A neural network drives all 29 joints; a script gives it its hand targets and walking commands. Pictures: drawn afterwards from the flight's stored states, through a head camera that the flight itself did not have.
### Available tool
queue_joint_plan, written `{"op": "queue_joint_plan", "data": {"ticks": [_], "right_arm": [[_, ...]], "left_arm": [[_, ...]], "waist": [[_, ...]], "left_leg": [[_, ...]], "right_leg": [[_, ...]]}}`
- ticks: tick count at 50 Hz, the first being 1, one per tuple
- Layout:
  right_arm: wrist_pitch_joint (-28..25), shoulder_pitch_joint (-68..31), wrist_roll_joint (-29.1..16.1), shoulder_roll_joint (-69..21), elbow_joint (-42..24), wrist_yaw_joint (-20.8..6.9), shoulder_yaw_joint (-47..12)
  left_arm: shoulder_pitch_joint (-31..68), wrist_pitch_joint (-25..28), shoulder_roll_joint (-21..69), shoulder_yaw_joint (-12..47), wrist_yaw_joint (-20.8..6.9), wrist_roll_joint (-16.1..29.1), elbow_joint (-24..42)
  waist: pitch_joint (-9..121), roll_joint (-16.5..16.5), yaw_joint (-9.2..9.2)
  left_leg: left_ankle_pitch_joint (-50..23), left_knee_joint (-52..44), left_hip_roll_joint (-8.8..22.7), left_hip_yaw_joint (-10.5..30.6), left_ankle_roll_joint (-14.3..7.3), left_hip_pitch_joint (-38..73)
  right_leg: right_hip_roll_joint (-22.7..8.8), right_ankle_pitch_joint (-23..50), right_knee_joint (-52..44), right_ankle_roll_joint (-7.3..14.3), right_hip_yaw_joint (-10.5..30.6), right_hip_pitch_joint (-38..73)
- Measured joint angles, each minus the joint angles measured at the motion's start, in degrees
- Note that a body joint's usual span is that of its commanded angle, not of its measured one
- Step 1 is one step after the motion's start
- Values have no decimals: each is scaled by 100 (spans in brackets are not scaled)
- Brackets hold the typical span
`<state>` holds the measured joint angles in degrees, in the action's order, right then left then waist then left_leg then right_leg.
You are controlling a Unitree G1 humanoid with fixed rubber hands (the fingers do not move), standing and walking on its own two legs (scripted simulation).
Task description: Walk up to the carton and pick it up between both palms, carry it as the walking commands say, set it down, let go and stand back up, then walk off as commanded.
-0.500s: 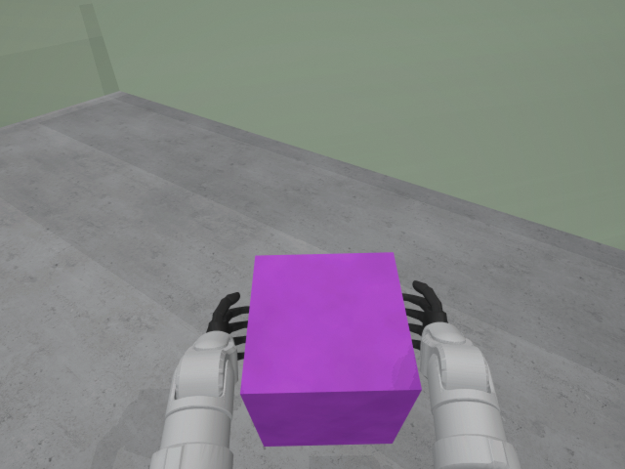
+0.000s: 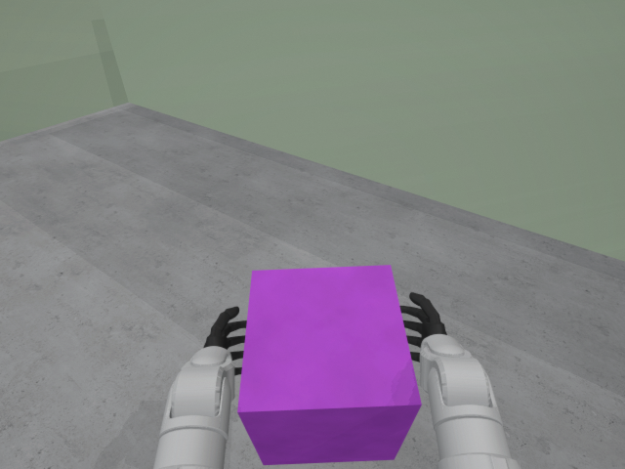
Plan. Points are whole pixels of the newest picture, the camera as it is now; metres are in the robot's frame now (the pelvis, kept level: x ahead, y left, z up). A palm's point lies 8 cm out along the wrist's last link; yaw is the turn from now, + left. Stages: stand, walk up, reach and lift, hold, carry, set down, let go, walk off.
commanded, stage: hold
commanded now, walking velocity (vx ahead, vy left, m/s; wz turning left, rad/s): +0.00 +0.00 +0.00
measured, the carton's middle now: (325, 368) +0.30 +0.00 -0.01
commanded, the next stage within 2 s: carry in 0.30 s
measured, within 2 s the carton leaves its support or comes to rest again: neither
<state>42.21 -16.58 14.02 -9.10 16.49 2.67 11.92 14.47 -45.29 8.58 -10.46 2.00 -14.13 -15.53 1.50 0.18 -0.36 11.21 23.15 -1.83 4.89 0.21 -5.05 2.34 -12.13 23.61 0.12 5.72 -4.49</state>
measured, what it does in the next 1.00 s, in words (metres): steps on the spot: left foot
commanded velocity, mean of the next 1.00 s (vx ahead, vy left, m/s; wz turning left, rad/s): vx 0.00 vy -0.05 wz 0.16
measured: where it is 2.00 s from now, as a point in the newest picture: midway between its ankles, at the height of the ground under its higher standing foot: outside the picture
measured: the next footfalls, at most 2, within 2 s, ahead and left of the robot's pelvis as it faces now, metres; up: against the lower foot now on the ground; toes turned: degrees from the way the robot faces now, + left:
left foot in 0.82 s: +0.01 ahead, +0.08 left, +0.00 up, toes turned +12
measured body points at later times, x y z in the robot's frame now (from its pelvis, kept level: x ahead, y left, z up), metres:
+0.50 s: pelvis -0.01 -0.01 -0.01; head -0.07 +0.00 +0.43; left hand +0.28 +0.14 +0.05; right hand +0.30 -0.14 +0.06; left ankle +0.02 +0.12 -0.74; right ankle +0.02 -0.12 -0.74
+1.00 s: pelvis -0.05 -0.03 -0.01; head -0.12 -0.04 +0.43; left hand +0.19 +0.15 +0.07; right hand +0.24 -0.13 +0.09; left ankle -0.03 +0.07 -0.74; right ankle +0.02 -0.12 -0.74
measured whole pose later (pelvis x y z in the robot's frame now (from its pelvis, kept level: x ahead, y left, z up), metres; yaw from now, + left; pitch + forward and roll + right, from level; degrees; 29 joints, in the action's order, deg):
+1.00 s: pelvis -0.05 -0.03 -0.01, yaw +7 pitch +1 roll +0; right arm 70.8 -13.6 6.0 -8.4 -9.1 7.9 6.5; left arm 9.0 -73.1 7.6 -6.0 6.7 -5.9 11.7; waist 11.3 0.5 -0.8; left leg 15.0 33.9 0.8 -4.9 -1.6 -20.1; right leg -0.8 -12.2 32.6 2.0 -6.0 -21.6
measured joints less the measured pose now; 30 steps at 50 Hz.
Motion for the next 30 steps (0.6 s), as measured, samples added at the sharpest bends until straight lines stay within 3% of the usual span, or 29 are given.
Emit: {"op": "queue_joint_plan", "data": {"ticks": [10,19,23,30], "right_arm": [[61,52,-44,13,34,49,17],[33,-158,-1,-43,131,-6,120],[275,-62,-237,-18,-352,107,-48],[1202,109,-597,32,-1624,325,-172]], "left_arm": [[65,-25,15,-34,-52,-70,-172],[32,-67,0,-58,40,32,13],[4,-313,-40,13,112,254,448],[-40,-1059,-5,211,304,650,1391]], "waist": [[-79,17,-71],[320,109,-6],[620,-15,-5],[795,-301,12]], "left_leg": [[-41,33,-27,-22,-24,-77],[66,392,-52,-35,-22,-574],[253,852,59,-5,14,-1154],[436,1468,276,310,214,-1929]], "right_leg": [[-19,5,94,-22,20,-106],[-20,-102,446,-36,7,-601],[-1,-141,684,-44,-234,-1101],[157,-171,920,165,-734,-1649]]}}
